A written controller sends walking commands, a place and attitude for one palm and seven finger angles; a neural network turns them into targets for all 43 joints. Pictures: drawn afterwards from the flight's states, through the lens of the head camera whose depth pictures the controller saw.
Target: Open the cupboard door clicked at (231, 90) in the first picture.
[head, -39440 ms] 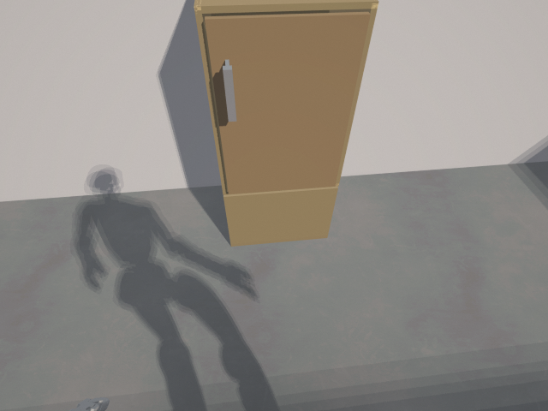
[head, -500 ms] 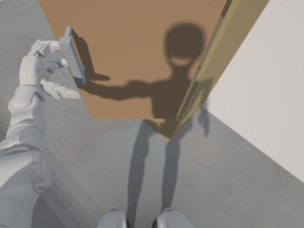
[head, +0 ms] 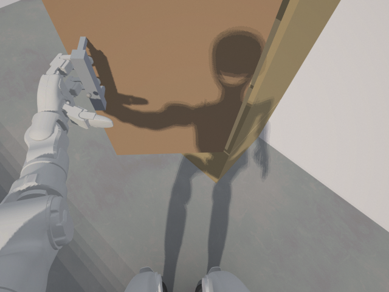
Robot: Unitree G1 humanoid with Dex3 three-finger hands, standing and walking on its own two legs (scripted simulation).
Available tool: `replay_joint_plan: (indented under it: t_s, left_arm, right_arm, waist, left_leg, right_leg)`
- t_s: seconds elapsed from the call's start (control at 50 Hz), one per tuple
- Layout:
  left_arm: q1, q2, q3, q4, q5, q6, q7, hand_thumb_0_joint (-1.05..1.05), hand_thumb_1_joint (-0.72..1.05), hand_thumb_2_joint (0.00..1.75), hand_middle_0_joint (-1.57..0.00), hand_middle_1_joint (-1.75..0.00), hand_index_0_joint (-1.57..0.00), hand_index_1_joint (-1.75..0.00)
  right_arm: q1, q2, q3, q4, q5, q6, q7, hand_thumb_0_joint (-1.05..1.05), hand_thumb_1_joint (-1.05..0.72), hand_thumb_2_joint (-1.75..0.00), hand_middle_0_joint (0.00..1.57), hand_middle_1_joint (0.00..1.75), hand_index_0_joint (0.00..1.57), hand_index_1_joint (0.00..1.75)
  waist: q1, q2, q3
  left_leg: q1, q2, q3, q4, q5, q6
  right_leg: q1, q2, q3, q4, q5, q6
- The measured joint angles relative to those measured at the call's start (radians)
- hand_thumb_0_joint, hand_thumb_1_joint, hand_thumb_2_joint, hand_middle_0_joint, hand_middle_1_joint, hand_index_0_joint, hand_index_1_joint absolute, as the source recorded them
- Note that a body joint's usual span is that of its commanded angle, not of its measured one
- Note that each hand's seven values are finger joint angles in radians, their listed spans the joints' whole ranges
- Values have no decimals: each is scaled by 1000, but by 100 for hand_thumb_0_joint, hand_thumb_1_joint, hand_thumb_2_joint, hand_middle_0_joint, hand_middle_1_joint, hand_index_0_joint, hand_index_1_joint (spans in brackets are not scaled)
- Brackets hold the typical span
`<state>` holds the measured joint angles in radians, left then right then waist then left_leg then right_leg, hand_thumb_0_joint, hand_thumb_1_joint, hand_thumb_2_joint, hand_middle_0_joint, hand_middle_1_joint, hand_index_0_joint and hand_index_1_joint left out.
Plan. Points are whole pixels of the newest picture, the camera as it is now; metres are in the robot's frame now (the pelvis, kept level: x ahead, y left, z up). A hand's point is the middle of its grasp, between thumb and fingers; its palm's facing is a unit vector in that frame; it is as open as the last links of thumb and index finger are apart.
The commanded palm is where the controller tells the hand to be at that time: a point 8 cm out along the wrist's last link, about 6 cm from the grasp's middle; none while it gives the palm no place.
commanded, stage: slide the fingers in behind the handle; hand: left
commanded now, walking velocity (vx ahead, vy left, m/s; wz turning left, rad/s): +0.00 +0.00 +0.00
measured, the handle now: (92, 76) +0.55 +0.17 +0.07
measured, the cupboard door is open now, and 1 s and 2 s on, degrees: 46 46 63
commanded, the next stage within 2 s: close the thumb around the handle in 0.60 s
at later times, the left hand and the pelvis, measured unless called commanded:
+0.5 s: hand (99, 97) +0.49 +0.15 +0.07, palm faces -0.01 -1.00 -0.02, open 14.0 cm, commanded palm +0.47 +0.20 +0.08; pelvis -0.01 -0.01 +0.00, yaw +1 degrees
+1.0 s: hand (100, 96) +0.49 +0.15 +0.08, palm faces -0.01 -1.00 -0.02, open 11.4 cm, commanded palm +0.47 +0.20 +0.08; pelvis +0.00 -0.01 +0.00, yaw +1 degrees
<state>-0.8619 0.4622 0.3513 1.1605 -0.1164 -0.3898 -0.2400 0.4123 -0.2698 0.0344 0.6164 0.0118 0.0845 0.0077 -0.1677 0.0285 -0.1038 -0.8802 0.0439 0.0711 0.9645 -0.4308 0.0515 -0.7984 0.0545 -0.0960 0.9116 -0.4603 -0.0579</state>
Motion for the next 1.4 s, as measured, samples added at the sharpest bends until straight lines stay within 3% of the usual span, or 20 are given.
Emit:
replay_joint_plan:
  t_s: [0.26, 0.36, 0.52, 0.8, 0.96, 1.3, 1.4]
  left_arm:
    - [-5, -68, -51, 0, 7, -26, 55, -1, -50, 30, -29, -120, -30, -120]
    - [-15, -64, -43, 12, 23, -27, 83, -1, -50, 30, -29, -120, -29, -120]
    - [-26, -39, -39, 33, 16, -24, 57, -1, -50, 30, -29, -120, -29, -120]
    - [-10, -46, -36, 8, 9, -26, 53, -1, -47, 32, -30, -120, -30, -120]
    - [-23, -46, -38, 24, 13, -25, 57, -1, -20, 43, -32, -123, -32, -123]
    - [-15, -52, -43, 15, 7, -22, 55, 1, 67, 81, -38, -132, -38, -133]
    - [-17, -58, -38, 18, 9, -27, 63, 1, 70, 81, -36, -133, -36, -134]
  right_arm:
    - [-11, 0, -12, 18, -6, -12, 13, 0, -90, -90, 20, 30, 20, 30]
    - [-21, 2, -11, 11, -8, -17, 14, 0, -90, -90, 20, 30, 20, 30]
    - [-18, 5, -2, 8, -2, -22, 7, 0, -90, -90, 20, 30, 20, 30]
    - [-3, -3, -11, 13, -3, -21, 7, 0, -90, -90, 20, 30, 20, 30]
    - [-9, -3, -9, 15, -3, -23, 7, 0, -90, -90, 20, 30, 20, 30]
    - [-12, 1, -9, 13, -4, -26, 7, 0, -90, -90, 20, 30, 20, 30]
    - [-15, -1, -9, 17, -6, -26, 8, 0, -90, -90, 20, 30, 20, 30]
  waist:
    - [9, 2, -10]
    - [5, 4, -8]
    - [2, 3, 0]
    - [5, 3, -3]
    - [4, 3, -3]
    - [9, 5, -7]
    - [9, 6, -9]
  left_leg:
    - [-2, -7, -5, 5, 1, -2]
    - [-6, -7, -3, 10, 2, -3]
    - [-8, -5, -7, 9, 6, -6]
    - [-4, -3, -6, 4, 7, -8]
    - [-9, -5, -10, 8, 6, -8]
    - [-7, -7, -9, 9, 3, -6]
    - [-9, -7, -8, 12, 0, -4]
  right_leg:
    - [-2, -6, -5, 12, -6, -2]
    - [-10, -7, -3, 23, -8, -3]
    - [-10, -4, -7, 20, -4, -7]
    - [-8, -2, -4, 16, -3, -9]
    - [-11, -3, -7, 19, -4, -9]
    - [-9, -4, -5, 18, -6, -6]
    - [-11, -4, -3, 22, -8, -5]
